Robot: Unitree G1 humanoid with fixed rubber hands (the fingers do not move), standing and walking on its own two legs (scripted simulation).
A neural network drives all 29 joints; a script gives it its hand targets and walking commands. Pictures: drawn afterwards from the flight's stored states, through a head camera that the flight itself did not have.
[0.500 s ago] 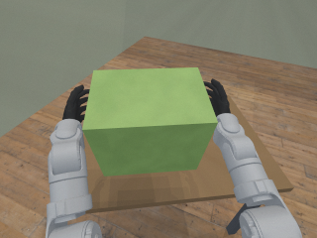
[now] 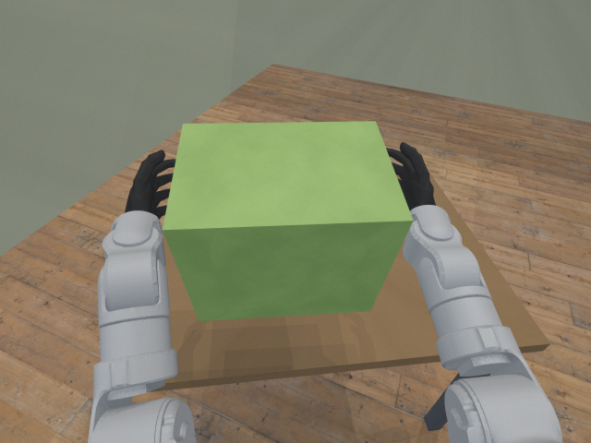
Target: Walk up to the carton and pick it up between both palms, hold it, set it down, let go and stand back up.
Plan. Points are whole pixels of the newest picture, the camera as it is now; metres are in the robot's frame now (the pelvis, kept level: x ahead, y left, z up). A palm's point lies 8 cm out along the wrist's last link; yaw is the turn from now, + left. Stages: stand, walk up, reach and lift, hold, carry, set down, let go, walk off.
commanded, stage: hold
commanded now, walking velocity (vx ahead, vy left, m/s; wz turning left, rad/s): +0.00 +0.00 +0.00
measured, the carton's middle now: (284, 224) +0.38 +0.00 +0.13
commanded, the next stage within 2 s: none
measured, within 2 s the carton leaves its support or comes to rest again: neither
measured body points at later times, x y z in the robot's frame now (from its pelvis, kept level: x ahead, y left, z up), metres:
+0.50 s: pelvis +0.02 -0.01 +0.00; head -0.02 +0.01 +0.45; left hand +0.38 +0.17 +0.17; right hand +0.39 -0.18 +0.17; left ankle +0.03 +0.14 -0.75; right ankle +0.00 -0.13 -0.75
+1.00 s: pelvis +0.00 +0.00 +0.00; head -0.04 +0.02 +0.45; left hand +0.37 +0.18 +0.18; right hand +0.38 -0.17 +0.18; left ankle +0.03 +0.14 -0.75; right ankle +0.00 -0.13 -0.75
